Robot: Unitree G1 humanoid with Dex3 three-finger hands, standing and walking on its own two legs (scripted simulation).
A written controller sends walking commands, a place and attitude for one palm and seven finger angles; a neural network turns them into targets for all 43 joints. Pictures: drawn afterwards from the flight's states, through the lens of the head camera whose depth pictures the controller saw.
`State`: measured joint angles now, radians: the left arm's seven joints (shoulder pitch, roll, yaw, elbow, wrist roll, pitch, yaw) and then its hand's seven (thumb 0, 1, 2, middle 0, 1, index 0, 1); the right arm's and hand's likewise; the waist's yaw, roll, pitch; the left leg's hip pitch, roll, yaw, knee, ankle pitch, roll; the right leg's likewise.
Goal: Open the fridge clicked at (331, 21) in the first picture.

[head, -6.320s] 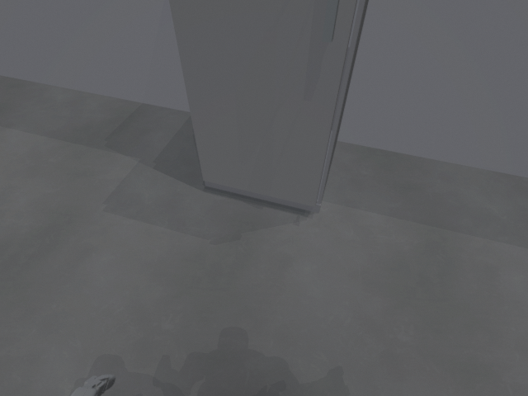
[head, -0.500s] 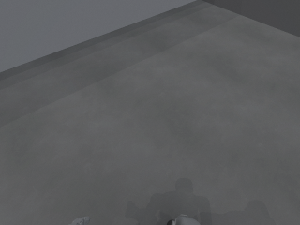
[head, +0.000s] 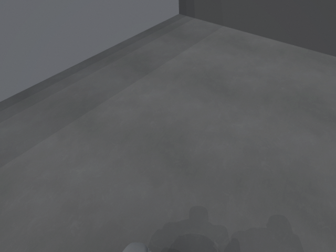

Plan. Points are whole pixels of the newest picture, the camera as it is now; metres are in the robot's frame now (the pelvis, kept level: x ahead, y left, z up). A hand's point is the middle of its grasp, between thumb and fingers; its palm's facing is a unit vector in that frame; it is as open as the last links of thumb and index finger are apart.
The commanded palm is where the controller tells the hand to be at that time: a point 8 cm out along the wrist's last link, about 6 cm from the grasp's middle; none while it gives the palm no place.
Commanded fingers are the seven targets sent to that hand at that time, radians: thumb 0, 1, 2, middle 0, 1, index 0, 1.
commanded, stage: turn to face it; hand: right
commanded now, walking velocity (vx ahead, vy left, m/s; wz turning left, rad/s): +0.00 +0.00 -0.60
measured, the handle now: out of the picture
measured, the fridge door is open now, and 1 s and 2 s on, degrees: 0 0 0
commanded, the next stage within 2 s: none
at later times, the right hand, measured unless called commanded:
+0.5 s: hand out of the picture +0.06 -0.14 -0.15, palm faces +0.30 +0.90 -0.32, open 7.4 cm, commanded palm none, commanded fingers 0.00 -0.90 -0.90 0.20 0.30 0.20 0.30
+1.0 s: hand out of the picture -0.11 -0.03 -0.16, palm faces +0.63 +0.71 -0.29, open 7.3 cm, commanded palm none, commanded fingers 0.00 -0.90 -0.90 0.20 0.30 0.20 0.30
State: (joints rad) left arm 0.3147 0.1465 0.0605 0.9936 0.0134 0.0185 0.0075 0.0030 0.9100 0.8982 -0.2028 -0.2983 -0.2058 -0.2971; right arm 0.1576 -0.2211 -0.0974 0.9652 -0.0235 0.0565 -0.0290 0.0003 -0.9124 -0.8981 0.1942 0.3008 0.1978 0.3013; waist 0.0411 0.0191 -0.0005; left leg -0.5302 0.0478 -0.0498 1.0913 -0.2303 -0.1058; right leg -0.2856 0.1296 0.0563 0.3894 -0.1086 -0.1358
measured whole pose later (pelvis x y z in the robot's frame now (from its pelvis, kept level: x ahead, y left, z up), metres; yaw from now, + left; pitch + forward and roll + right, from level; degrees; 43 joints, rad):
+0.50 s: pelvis +0.01 +0.11 -0.01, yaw -16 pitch +2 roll +0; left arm 0.25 0.26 0.10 0.93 0.01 0.07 -0.01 0.00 0.91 0.90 -0.20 -0.30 -0.21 -0.30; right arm 0.15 -0.24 -0.06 0.88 0.00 0.03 -0.03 0.00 -0.91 -0.90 0.20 0.30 0.20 0.30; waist 0.03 -0.04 0.04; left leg -0.26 -0.03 -0.08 0.48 -0.31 -0.03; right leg -0.36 0.19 0.33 0.48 -0.16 0.00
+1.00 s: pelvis +0.01 +0.14 +0.00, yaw -39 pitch +0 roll -2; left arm 0.11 0.27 0.07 0.93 0.02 0.09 -0.03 0.01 0.91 0.90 -0.20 -0.30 -0.20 -0.30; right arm 0.30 -0.19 -0.03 0.91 -0.03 0.01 -0.03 0.00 -0.92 -0.90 0.20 0.30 0.20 0.30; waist -0.03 -0.02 0.10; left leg -0.19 0.12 0.27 0.51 -0.31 0.03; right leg -0.39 -0.04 -0.04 0.92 -0.42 0.09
